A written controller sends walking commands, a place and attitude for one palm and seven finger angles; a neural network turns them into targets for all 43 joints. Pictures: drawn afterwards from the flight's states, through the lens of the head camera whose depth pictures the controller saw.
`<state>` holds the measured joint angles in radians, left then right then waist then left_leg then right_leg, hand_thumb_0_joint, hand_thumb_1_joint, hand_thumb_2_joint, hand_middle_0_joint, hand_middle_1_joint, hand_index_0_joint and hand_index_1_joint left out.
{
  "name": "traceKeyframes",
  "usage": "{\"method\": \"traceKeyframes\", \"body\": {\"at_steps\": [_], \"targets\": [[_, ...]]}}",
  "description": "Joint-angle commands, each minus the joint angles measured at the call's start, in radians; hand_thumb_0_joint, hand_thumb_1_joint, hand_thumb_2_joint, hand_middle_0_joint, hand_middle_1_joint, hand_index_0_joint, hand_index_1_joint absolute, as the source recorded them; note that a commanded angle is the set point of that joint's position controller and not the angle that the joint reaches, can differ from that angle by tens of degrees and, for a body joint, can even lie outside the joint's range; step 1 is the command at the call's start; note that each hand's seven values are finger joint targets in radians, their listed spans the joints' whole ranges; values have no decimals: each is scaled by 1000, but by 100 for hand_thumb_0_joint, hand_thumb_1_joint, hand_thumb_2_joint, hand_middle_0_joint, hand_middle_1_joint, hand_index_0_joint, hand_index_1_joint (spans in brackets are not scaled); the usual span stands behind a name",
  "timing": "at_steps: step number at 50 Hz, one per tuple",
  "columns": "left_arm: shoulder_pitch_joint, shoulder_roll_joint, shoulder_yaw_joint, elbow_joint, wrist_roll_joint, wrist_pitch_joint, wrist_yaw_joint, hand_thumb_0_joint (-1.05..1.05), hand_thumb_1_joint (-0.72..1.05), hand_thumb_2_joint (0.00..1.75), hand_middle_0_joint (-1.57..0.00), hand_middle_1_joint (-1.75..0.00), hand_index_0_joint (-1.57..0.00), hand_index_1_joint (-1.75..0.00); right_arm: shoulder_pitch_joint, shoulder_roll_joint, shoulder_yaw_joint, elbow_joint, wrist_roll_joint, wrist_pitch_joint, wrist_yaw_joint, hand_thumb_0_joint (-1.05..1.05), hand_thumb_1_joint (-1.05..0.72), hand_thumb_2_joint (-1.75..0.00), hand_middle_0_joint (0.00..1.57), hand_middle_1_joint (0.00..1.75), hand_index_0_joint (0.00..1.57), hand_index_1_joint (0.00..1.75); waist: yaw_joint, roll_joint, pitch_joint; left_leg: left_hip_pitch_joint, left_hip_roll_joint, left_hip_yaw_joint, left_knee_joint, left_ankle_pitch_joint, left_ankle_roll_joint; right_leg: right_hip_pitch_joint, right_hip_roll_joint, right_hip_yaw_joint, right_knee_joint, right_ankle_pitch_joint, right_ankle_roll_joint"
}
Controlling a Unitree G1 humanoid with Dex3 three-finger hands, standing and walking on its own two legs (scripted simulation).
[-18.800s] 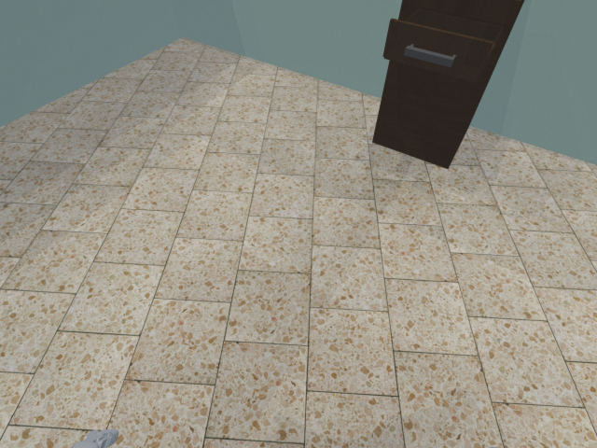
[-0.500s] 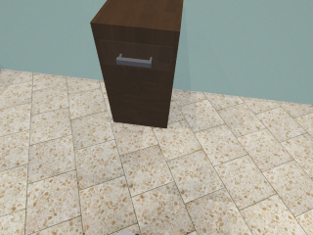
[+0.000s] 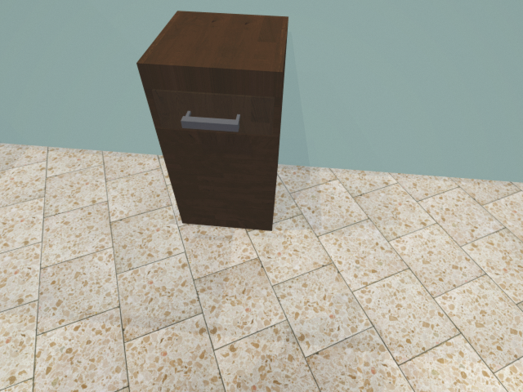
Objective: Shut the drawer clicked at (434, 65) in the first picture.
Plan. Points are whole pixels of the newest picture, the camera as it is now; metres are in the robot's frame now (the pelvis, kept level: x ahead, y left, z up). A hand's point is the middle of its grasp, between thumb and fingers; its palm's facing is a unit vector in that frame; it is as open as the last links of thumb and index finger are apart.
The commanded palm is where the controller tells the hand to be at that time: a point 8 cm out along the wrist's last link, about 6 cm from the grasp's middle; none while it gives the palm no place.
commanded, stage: let the arm hang, fingers relaxed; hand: left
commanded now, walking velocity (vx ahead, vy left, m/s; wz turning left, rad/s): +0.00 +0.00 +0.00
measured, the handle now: (211, 119) +0.92 +0.21 -0.13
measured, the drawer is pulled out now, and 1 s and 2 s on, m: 0.00 0.00 0.00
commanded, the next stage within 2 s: look to check the result in 0.10 s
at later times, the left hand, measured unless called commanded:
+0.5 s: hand out of the picture -0.01 +0.15 -0.17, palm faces +0.06 -0.98 -0.19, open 7.4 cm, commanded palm none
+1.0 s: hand out of the picture +0.02 +0.15 -0.17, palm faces +0.04 -0.98 -0.20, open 7.4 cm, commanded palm none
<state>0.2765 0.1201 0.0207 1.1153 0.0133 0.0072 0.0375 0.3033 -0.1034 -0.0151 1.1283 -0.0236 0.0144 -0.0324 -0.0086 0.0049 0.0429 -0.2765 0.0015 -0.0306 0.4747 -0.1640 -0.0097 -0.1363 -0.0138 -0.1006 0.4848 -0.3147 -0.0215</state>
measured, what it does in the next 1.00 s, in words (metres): stands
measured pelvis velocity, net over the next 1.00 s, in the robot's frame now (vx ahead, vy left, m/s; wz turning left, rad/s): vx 0.02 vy -0.02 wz -0.01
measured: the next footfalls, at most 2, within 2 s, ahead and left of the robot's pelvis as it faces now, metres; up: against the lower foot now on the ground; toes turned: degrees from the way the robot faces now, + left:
none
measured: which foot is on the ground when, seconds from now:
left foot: down 0.00-1.00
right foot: down 0.00-1.00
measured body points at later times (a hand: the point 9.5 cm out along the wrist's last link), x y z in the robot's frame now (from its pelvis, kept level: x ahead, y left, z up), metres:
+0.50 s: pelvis +0.02 -0.02 +0.00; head +0.03 -0.02 +0.45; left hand -0.01 +0.20 -0.16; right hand +0.01 -0.23 -0.16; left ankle +0.06 +0.13 -0.74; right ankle -0.03 -0.10 -0.74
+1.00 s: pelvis +0.02 -0.02 +0.00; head +0.03 -0.02 +0.45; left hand +0.02 +0.21 -0.16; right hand +0.01 -0.24 -0.16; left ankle +0.06 +0.13 -0.74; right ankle -0.03 -0.10 -0.74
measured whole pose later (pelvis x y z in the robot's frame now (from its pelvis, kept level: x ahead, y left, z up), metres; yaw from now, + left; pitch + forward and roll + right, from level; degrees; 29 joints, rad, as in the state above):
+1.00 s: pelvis +0.02 -0.02 +0.00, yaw -1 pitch -2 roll +0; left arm 0.27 0.14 0.03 1.12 0.01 0.00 0.04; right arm 0.26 -0.14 -0.02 1.14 -0.02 0.01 -0.04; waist 0.00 0.01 0.07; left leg -0.22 0.04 -0.03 0.45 -0.19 -0.04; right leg -0.07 0.03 -0.10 0.41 -0.31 -0.05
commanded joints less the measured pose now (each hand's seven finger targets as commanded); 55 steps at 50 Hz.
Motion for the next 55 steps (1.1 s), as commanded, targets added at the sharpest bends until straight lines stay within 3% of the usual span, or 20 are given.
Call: {"method": "traceKeyframes", "body": {"at_steps": [1,4,12,20,39,45,55], "targets": [[116,102,22,-7,-4,-12,4,0,90,90,-20,-30,-20,-30,69,-74,-15,-20,5,-10,-8,0,-90,-90,20,30,20,30,8,16,64,29,64,-53,-60,83,39,-90,-92,88,-148,34,-40],[112,100,22,-10,-5,-15,5,0,90,90,-20,-30,-20,-30,72,-80,-15,-19,5,-12,-9,0,-90,-90,20,30,20,30,4,11,32,55,69,-49,-49,122,39,-70,-93,90,-143,86,-39],[115,98,20,-6,-5,-15,6,0,90,90,-20,-30,-20,-30,61,-85,-14,-17,7,-10,-12,0,-90,-90,20,30,20,30,4,-11,50,71,75,-37,-43,131,37,-73,-94,92,-159,120,-37],[119,106,24,-4,-4,-18,8,0,90,90,-20,-30,-20,-30,51,-98,-15,-15,9,-15,-15,0,-90,-90,20,30,20,30,5,9,36,89,82,-33,-43,173,38,-47,-91,92,-153,185,-35],[88,122,25,-8,-6,-20,6,0,90,90,-20,-30,-20,-30,31,-115,-15,-12,7,-13,-15,0,-90,-90,20,30,20,30,4,0,58,91,85,-24,-53,138,28,-45,-93,101,-184,182,-33],[83,135,28,-13,-5,-21,6,0,90,90,-20,-30,-20,-30,27,-128,-18,-17,9,-16,-16,0,-90,-90,20,30,20,30,6,2,38,103,88,-23,-52,166,29,-27,-93,99,-176,227,-30],[68,143,28,-13,-5,-20,3,0,90,90,-20,-30,-20,-30,16,-139,-19,-17,8,-16,-14,0,-90,-90,20,30,20,30,6,7,51,106,92,-31,-71,138,30,-39,-90,102,-192,155,-34]]}}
